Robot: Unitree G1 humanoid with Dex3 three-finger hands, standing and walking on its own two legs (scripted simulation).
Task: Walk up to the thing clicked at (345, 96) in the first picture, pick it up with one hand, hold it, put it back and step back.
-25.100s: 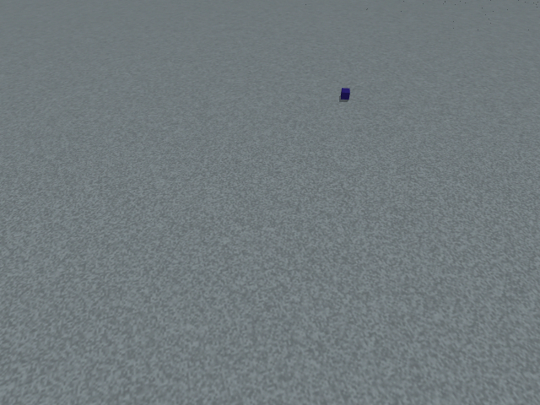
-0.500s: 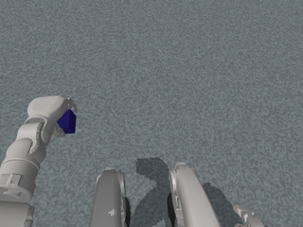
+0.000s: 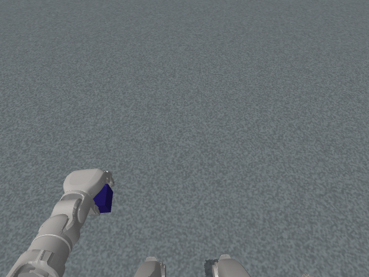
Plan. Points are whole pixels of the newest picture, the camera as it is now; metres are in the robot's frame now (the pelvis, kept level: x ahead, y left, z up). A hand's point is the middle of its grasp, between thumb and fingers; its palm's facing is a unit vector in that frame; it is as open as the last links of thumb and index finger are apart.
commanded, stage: lift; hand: left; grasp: from above
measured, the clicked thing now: (96, 199) +0.36 +0.23 -0.11
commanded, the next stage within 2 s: hold in 0.32 s
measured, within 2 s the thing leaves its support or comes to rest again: neither
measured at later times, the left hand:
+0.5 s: hand (86, 176) +0.37 +0.22 +0.00, palm faces -0.45 -0.05 -0.89, open 8.4 cm
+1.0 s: hand (81, 171) +0.36 +0.22 +0.04, palm faces -0.45 -0.03 -0.89, open 8.4 cm
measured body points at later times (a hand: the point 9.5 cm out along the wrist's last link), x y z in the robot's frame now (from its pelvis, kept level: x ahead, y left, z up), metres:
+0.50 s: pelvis +0.05 +0.01 +0.06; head +0.10 +0.00 +0.51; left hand +0.39 +0.22 +0.05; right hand +0.13 -0.26 -0.06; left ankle +0.06 +0.11 -0.64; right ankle +0.05 -0.13 -0.64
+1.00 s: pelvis +0.06 +0.00 +0.08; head +0.08 -0.02 +0.53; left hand +0.38 +0.22 +0.09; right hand +0.17 -0.26 -0.04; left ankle +0.06 +0.11 -0.64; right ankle +0.05 -0.13 -0.64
